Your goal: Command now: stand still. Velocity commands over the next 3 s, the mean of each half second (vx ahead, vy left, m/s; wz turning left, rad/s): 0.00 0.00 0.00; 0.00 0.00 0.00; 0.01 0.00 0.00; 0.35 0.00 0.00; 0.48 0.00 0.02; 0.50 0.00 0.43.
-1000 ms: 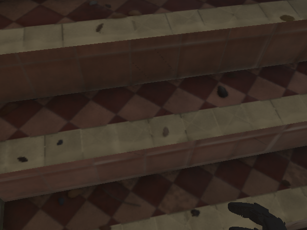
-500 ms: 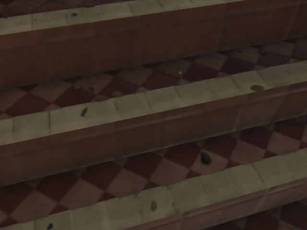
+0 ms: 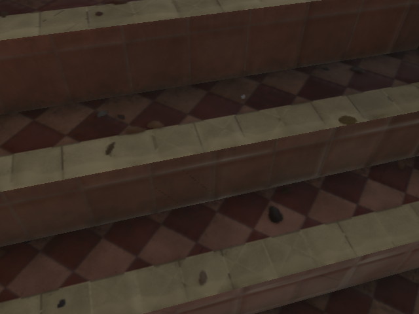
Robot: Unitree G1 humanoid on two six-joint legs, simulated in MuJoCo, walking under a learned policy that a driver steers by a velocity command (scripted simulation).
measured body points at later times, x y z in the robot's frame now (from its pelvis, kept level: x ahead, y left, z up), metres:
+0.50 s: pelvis -0.01 +0.01 +0.00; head -0.01 +0.03 +0.45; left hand +0.00 +0.23 -0.15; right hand -0.01 -0.20 -0.15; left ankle -0.05 +0.12 -0.74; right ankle +0.03 -0.10 -0.74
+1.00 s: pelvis -0.01 +0.02 +0.00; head +0.00 +0.03 +0.45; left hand +0.01 +0.24 -0.15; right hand +0.01 -0.20 -0.15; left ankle -0.05 +0.13 -0.74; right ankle +0.03 -0.10 -0.74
